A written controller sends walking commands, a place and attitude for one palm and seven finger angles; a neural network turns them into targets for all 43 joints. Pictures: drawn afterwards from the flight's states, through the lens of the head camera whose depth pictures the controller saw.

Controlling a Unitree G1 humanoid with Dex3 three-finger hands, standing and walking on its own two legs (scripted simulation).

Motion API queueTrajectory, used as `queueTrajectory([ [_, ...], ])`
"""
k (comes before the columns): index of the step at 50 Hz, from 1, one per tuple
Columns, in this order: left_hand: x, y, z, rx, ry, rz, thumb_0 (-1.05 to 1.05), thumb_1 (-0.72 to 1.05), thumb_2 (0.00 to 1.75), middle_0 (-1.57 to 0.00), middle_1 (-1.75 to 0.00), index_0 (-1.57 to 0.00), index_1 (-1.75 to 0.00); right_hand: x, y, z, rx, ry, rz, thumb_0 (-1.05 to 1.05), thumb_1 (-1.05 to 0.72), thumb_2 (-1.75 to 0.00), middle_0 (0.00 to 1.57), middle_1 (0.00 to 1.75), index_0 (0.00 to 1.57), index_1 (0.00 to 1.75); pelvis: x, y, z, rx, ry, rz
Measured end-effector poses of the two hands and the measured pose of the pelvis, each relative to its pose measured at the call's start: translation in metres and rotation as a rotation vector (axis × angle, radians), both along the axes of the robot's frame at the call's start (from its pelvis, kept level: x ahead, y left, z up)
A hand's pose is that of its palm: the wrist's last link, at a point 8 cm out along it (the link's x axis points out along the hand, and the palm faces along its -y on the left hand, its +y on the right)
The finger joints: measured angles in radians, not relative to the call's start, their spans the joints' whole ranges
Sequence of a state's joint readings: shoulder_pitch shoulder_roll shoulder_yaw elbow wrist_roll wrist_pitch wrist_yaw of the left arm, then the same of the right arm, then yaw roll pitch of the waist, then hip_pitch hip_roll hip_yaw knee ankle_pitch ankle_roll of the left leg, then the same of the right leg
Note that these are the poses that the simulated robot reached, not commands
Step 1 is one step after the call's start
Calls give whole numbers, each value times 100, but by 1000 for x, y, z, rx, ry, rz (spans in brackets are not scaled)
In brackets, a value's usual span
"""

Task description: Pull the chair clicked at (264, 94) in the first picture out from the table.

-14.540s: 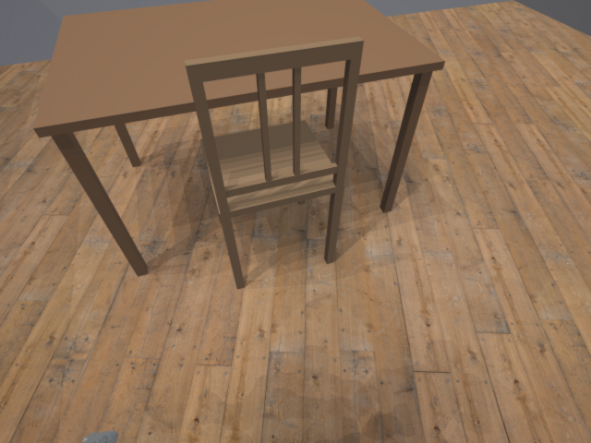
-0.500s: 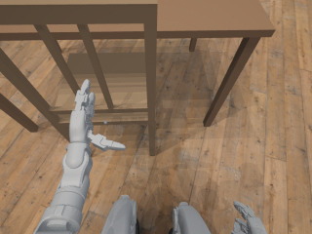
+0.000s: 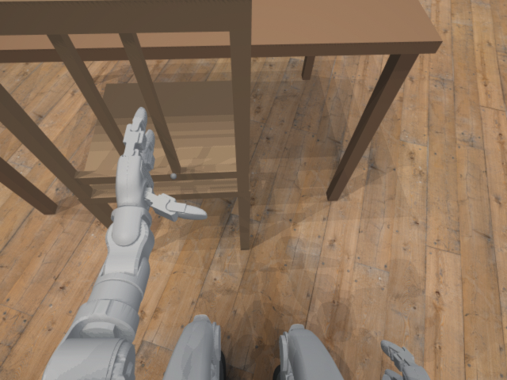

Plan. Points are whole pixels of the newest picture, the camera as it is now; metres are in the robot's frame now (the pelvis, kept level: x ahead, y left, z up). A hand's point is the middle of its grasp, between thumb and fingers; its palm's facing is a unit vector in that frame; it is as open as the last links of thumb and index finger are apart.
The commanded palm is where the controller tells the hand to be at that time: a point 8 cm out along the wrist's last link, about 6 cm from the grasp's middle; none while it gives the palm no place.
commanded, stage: push the fingers through the gap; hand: left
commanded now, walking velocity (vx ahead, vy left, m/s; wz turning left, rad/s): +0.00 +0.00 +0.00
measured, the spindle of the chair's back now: (106, 120) +0.53 +0.25 +0.05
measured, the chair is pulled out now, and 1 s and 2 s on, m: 0.00 0.00 0.00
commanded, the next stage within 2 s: hook a spindle and tug to test in 1.16 s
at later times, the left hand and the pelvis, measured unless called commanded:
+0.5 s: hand (177, 147) +0.48 +0.13 +0.04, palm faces +0.09 -1.00 -0.03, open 16.9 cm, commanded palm +0.45 +0.18 +0.03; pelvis +0.00 +0.00 -0.01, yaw -1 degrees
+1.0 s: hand (177, 136) +0.51 +0.13 +0.03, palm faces +0.09 -1.00 -0.03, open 16.9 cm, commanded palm +0.48 +0.18 +0.03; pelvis +0.00 +0.00 -0.01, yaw -1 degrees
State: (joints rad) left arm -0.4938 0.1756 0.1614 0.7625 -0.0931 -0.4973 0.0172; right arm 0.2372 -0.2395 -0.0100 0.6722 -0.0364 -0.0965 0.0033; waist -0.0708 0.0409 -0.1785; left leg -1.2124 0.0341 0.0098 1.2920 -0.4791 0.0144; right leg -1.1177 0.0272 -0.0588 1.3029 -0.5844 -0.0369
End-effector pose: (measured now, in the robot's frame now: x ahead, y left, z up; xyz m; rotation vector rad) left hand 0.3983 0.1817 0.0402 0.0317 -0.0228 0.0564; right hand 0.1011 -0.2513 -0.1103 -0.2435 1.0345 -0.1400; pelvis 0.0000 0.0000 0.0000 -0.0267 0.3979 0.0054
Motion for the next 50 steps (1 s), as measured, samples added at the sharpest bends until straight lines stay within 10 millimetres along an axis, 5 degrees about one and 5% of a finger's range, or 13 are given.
queueTrajectory([
  [17,38,0,-3,0,10,28,-1,-50,30,-6,-8,-6,-8,-45,-11,-8,-13,128,-52,1,-90,-90,20,30,20,30,-1,-3,-4,3,32,-8],
  [42,88,4,-3,-9,18,28,-1,-50,30,-6,-8,-6,-8,-72,-9,-10,-25,238,-84,0,-90,-90,20,30,20,30,2,1,-11,-12,80,-10],
  [50,86,4,-6,-7,32,30,-1,-50,30,-6,-8,-6,-8,-79,-4,-8,-13,266,-101,0,-90,-90,20,30,20,30,4,3,-9,-14,77,-15],
])
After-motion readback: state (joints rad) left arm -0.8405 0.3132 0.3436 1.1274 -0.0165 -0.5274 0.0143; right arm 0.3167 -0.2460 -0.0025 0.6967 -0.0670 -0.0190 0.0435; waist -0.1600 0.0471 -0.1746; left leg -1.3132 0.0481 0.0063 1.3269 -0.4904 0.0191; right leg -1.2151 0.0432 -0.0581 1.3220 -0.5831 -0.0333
